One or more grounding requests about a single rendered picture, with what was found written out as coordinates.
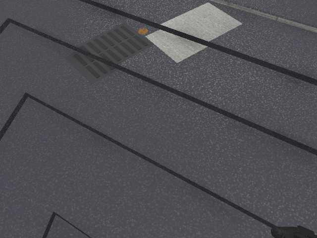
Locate right robot hand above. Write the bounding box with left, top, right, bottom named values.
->
left=270, top=225, right=317, bottom=238

